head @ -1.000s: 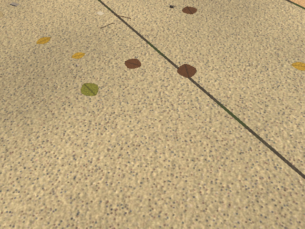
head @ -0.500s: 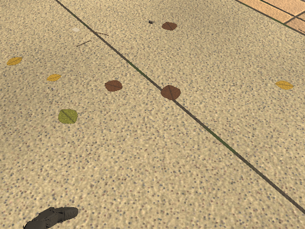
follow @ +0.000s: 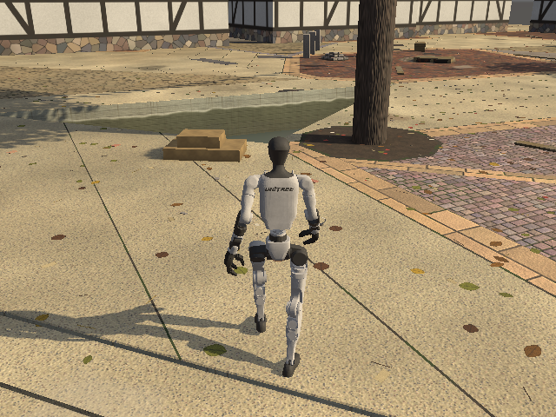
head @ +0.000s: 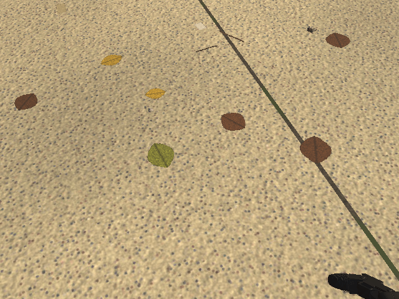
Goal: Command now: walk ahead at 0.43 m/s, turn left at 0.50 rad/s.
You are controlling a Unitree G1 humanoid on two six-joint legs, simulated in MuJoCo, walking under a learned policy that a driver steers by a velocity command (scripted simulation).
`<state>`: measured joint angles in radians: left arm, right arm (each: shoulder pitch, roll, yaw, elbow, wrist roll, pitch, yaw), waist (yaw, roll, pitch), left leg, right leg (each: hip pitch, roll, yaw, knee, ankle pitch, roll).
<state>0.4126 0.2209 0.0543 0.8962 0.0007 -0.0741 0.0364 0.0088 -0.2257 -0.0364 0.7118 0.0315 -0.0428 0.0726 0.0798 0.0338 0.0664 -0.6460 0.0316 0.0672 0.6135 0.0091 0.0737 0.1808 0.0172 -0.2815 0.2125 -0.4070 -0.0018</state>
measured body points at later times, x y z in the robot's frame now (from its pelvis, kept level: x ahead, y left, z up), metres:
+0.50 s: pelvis +0.20 -0.01 +0.01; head +0.23 +0.01 +0.46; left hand +0.30 +0.29 -0.09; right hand +0.42 -0.25 -0.08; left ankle +0.19 +0.08 -0.72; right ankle +0.32 -0.14 -0.70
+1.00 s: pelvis +0.20 +0.00 +0.01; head +0.22 +0.03 +0.45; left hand +0.16 +0.31 -0.11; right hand +0.49 -0.13 -0.07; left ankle +0.15 +0.08 -0.72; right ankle +0.30 -0.12 -0.70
